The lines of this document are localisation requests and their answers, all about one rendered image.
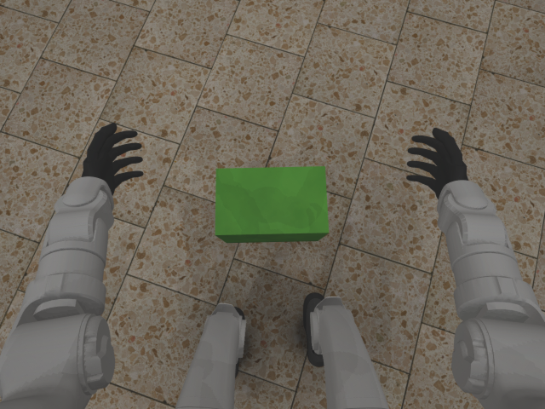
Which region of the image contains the left robot forearm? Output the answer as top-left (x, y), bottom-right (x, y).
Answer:
top-left (0, 176), bottom-right (114, 399)

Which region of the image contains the right robot hand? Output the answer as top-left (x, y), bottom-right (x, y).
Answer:
top-left (406, 128), bottom-right (468, 199)

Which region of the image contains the left robot hand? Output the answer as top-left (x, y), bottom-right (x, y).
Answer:
top-left (82, 123), bottom-right (143, 195)

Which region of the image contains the robot right upper arm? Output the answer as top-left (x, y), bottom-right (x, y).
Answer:
top-left (451, 317), bottom-right (545, 409)

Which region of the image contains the right robot foot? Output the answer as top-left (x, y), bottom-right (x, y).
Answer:
top-left (303, 292), bottom-right (324, 367)

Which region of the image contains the right robot forearm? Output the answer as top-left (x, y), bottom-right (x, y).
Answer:
top-left (437, 180), bottom-right (545, 326)

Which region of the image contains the carton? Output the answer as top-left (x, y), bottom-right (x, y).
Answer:
top-left (215, 166), bottom-right (329, 243)

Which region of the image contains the robot left thigh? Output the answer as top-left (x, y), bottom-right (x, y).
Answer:
top-left (175, 312), bottom-right (246, 409)

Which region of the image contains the robot left upper arm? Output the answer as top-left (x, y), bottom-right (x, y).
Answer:
top-left (0, 313), bottom-right (115, 409)

